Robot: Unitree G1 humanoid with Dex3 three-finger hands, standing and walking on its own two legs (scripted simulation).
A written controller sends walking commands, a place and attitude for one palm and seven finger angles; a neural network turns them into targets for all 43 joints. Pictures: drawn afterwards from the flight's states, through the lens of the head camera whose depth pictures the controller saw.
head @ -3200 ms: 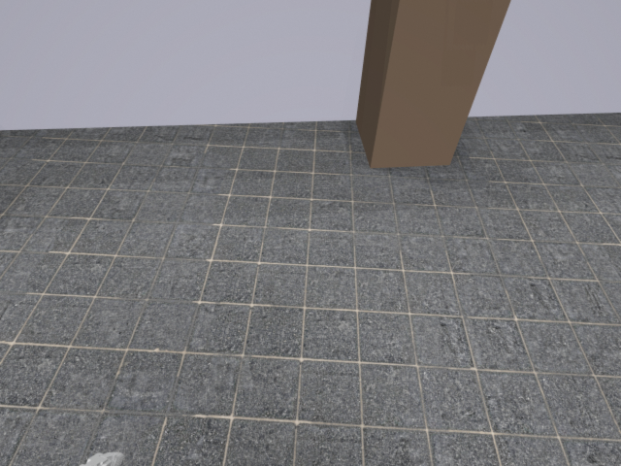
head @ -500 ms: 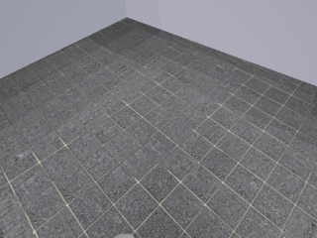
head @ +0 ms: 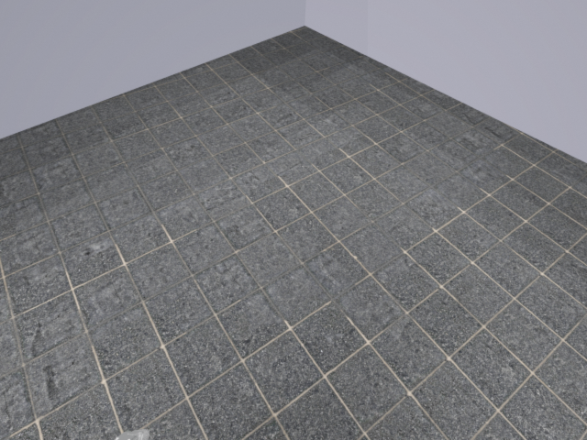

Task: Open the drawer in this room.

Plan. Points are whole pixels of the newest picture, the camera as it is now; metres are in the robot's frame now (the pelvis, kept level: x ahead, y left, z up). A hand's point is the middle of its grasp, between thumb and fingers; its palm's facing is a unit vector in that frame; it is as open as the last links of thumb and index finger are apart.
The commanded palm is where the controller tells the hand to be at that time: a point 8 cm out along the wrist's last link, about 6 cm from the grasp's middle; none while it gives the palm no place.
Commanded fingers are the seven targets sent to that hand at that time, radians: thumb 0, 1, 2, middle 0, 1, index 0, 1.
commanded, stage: turn or walk to find it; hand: left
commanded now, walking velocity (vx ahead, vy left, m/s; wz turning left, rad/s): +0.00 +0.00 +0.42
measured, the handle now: out of the picture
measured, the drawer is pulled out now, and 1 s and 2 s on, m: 0.00 0.00 0.00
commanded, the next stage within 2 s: none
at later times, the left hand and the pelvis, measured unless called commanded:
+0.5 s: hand out of the picture -0.03 +0.20 -0.18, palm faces +0.26 -0.94 -0.23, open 7.4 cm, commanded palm none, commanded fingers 0.00 0.90 0.90 -0.20 -0.30 -0.20 -0.30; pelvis -0.02 +0.00 -0.01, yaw +14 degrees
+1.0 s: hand out of the picture -0.01 +0.21 -0.15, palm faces +0.41 -0.87 -0.27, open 7.4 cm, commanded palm none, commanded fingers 0.00 0.90 0.90 -0.20 -0.30 -0.20 -0.30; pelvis -0.03 -0.02 -0.01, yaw +25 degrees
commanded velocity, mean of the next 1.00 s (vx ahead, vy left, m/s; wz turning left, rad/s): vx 0.00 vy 0.00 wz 0.42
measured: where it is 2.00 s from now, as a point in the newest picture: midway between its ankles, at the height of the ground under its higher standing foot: outside the picture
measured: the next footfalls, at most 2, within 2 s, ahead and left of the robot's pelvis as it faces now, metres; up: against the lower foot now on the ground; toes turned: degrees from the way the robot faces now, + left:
right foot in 0.10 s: +0.03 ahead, -0.13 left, +0.00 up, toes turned +0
left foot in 0.52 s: -0.02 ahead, +0.12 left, +0.00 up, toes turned +19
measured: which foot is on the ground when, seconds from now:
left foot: down 0.00-0.10, up 0.12-0.50, down 0.52-0.96, up 0.98-1.00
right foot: up 0.00-0.08, down 0.10-0.52, up 0.54-0.94, down 0.96-1.00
